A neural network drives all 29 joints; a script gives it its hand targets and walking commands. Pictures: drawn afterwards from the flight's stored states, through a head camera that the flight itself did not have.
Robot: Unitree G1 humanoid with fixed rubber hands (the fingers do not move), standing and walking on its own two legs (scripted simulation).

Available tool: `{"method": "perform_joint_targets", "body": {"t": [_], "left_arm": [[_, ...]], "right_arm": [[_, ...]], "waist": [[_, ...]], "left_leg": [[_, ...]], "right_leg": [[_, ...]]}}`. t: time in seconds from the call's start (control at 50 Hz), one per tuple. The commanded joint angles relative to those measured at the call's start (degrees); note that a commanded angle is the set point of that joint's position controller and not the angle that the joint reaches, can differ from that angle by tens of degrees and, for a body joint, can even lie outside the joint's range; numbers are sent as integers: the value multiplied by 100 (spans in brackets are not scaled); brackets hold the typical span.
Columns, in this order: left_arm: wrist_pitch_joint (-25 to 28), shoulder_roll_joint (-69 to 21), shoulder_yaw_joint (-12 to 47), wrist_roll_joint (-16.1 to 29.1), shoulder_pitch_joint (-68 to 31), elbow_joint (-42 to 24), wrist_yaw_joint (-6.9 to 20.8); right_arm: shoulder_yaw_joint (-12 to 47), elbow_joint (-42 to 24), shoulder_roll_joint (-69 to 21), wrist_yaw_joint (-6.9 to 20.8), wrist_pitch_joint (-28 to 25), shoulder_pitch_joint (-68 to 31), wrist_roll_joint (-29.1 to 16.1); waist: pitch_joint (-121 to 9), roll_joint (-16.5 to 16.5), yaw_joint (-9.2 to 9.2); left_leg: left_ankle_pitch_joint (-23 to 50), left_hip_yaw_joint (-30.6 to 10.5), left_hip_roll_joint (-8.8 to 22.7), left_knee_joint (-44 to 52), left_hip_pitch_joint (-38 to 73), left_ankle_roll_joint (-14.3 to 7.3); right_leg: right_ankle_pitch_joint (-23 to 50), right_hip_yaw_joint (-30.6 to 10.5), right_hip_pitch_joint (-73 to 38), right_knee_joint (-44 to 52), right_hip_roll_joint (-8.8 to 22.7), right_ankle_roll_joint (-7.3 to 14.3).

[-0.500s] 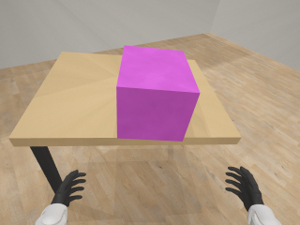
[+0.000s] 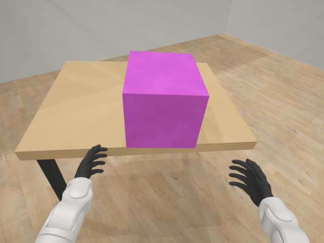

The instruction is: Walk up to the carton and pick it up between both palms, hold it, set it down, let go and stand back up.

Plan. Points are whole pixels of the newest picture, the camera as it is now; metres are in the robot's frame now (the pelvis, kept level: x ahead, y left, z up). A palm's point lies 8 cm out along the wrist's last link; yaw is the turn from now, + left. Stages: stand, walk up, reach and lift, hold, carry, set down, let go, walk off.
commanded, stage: reach and lift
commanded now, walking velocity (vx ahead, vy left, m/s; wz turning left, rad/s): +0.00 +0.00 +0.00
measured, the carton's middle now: (161, 97) +0.62 -0.01 +0.05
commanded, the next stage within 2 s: none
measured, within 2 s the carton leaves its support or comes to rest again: neither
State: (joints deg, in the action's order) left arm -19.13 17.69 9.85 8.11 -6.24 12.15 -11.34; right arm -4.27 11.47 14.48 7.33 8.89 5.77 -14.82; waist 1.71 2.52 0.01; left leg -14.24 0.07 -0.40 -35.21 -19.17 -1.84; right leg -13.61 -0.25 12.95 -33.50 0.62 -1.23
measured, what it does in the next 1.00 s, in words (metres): stands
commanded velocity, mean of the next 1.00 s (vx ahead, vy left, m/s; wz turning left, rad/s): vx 0.00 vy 0.00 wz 0.00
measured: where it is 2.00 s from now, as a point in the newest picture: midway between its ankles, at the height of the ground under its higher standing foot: outside the picture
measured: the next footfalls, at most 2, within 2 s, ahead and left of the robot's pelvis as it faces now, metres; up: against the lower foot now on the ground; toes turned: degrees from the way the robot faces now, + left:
none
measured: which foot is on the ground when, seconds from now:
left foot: down 0.00-1.00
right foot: down 0.00-1.00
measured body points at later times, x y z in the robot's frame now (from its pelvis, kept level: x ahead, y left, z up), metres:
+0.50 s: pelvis -0.02 -0.01 +0.00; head -0.08 +0.02 +0.44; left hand +0.37 +0.20 +0.10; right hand +0.31 -0.23 +0.10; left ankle +0.12 +0.10 -0.72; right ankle +0.06 -0.14 -0.72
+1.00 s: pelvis +0.00 +0.04 -0.01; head -0.02 +0.09 +0.44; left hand +0.41 +0.22 +0.07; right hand +0.38 -0.17 +0.12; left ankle +0.12 +0.10 -0.72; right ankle +0.03 -0.12 -0.72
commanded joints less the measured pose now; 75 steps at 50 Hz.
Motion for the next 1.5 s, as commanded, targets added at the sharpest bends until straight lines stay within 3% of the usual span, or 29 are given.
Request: {"method": "perform_joint_targets", "body": {"t": [0.0, 0.08, 0.16, 0.2, 0.3, 0.4, 0.46, 0.5, 0.52, 0.54, 0.56, 0.58, 0.6, 0.62, 0.64, 0.68, 0.72, 0.74, 0.76, 0.86, 1.06, 1.14, 1.2, 1.26, 1.36, 1.48], "left_arm": [[277, 225, -720, 677, -2960, -513, 190], [418, 738, -1015, 1013, -3835, 190, 340], [655, 1389, -1274, 1324, -4872, 1215, 577], [819, 1613, -1335, 1396, -5361, 1580, 691], [1109, 1619, -1130, 1325, -5958, 2594, 945], [1152, 1510, -915, 1032, -6304, 3248, 1116], [1123, 1463, -667, 885, -6684, 3242, 1040], [1091, 1226, -355, 793, -6899, 3010, 873], [1066, 1084, -185, 738, -6951, 2847, 768], [1042, 946, -17, 693, -7072, 2751, 622], [1038, 729, 168, 679, -7139, 2743, 450], [1043, 410, 364, 690, -7172, 2668, 238], [1069, 118, 482, 732, -7168, 2485, 44], [1088, 79, 402, 759, -7065, 2350, -59], [1067, 235, 333, 892, -6987, 2435, -152], [1009, 579, 188, 1017, -7177, 2470, -263], [1006, 746, 110, 1094, -7417, 2455, -252], [1012, 691, 171, 1128, -7513, 2302, -273], [1036, 744, 132, 1183, -7579, 2250, -254], [1058, 565, 229, 1211, -7571, 2043, -286], [906, 785, 141, 1323, -8017, 2947, -187], [809, 934, 51, 1401, -8219, 3471, -93], [843, 1030, -91, 1424, -8266, 3656, -3], [903, 1180, -237, 1417, -8361, 3670, 80], [901, 1337, -469, 1316, -8445, 3512, 227], [772, 1560, -885, 1087, -8483, 3125, 378]], "right_arm": [[-886, -1177, 1519, -305, -64, -3260, 67], [-677, -999, 1237, -486, 214, -4033, 114], [-464, -816, 905, -717, 515, -4866, 201], [-351, -717, 869, -861, 580, -5258, 192], [37, 80, 749, -1081, 624, -5694, -136], [349, 845, 936, -1224, 438, -5994, -471], [298, 1082, 1022, -1224, 286, -6496, -500], [205, 1352, 1189, -1119, 180, -6765, -589], [114, 1494, 1323, -1055, 132, -6816, -622], [12, 1656, 1470, -972, 118, -6931, -638], [-157, 1825, 1656, -860, 114, -7120, -554], [-425, 1928, 1827, -701, 104, -7473, -362], [-666, 1850, 1909, -535, 65, -7756, -55], [-762, 1755, 2071, -387, 25, -7768, 139], [-835, 1815, 2104, -297, 51, -7691, 306], [-978, 2109, 2097, -249, 150, -7700, 450], [-965, 2347, 1921, -271, 236, -7728, 438], [-1021, 2495, 1991, -243, 250, -7821, 420], [-982, 2512, 1962, -243, 252, -7923, 424], [-1197, 2732, 2058, -292, 225, -8128, 514], [-1061, 3016, 1979, -426, 301, -8758, 325], [-1000, 2999, 1921, -520, 306, -9089, 300], [-869, 2870, 1790, -617, 255, -9186, 311], [-759, 2734, 1776, -701, 159, -9287, 256], [-540, 2714, 1825, -807, 36, -9259, 135], [-252, 2711, 1918, -887, -128, -9186, -78]], "waist": [[-1050, -696, 55], [-1152, -254, -61], [-1548, 819, -86], [-1813, 1098, -82], [-1734, 1097, -68], [-1788, 1231, 47], [-1913, 789, 83], [-1889, 242, 143], [-1885, -81, 193], [-1839, -504, 233], [-1729, -968, 297], [-1747, -1644, 352], [-1912, -2265, 347], [-2260, -2094, 373], [-2314, -1639, 368], [-2400, -1266, 285], [-2664, -1247, 272], [-2902, -1395, 348], [-3193, -1284, 309], [-3376, -1269, 464], [-3333, -1033, 281], [-3400, -754, 177], [-3551, -489, 7], [-3891, -427, -104], [-4432, -507, -202], [-5092, -602, -347]], "left_leg": [[-2971, -759, 724, 2333, -247, -89], [-2240, -427, 404, 1910, -446, -120], [-918, -9, -137, 914, 280, -103], [-481, 11, -250, 536, 556, -139], [-167, -171, -386, -30, 1035, -128], [155, -829, -561, -1234, 3501, -20], [-277, -1108, -473, -1269, 4048, 71], [-930, -1408, -285, -1079, 4093, 160], [-1471, -1619, -77, -800, 3859, 174], [-2196, -1814, 204, -300, 3258, 169], [-3156, -1960, 586, 489, 2154, 179], [-4348, -2044, 1080, 1550, 571, 187], [-4925, -2095, 1529, 2425, -628, 175], [-4599, -2118, 1572, 2397, -588, 286], [-4222, -1983, 1442, 2233, -396, 381], [-3654, -1656, 1171, 1971, -124, 466], [-3174, -1432, 1040, 1744, -75, 431], [-3009, -1436, 1055, 1715, 85, 458], [-2679, -1375, 1013, 1599, 337, 487], [-2827, -1399, 1009, 1688, 708, 577], [-1966, -1038, 787, 1363, 673, 480], [-1414, -784, 642, 1160, 706, 408], [-700, -529, 484, 913, 861, 340], [-55, -411, 453, 803, 1020, 316], [1099, -317, 432, 650, 1274, 385], [3052, -174, 342, 230, 1655, 513]], "right_leg": [[-245, 95, -669, 612, -333, 85], [-1015, -161, -592, 733, -127, 107], [-2363, -656, 342, 1277, 379, 276], [-2574, -810, 669, 1343, 579, 362], [-2978, -994, 1506, 1429, 916, 649], [-3620, -1129, 4305, 1790, 1498, 1179], [-3251, -835, 4915, 1639, 1387, 1294], [-2835, -490, 5033, 1328, 1184, 1363], [-2408, -257, 4717, 1028, 986, 1290], [-1910, -32, 4086, 639, 700, 1114], [-1303, 194, 2976, 221, 317, 805], [-491, 403, 1256, -207, -228, 379], [-45, 502, -82, -536, -698, -24], [125, 412, -196, -555, -652, -88], [88, 265, -113, -325, -495, -69], [-86, 85, 151, 3, -327, 45], [-47, -13, 183, 34, -323, 104], [86, 26, 309, 0, -343, 119], [142, 24, 474, 42, -309, 119], [44, 129, 825, 193, -286, 89], [-219, 89, 1333, 363, -218, 180], [-355, 95, 1598, 499, -195, 236], [-341, 50, 1841, 643, -158, 263], [-45, 56, 1959, 686, -159, 224], [722, 116, 1837, 712, -204, 169], [1810, 206, 1572, 654, -318, 154]]}}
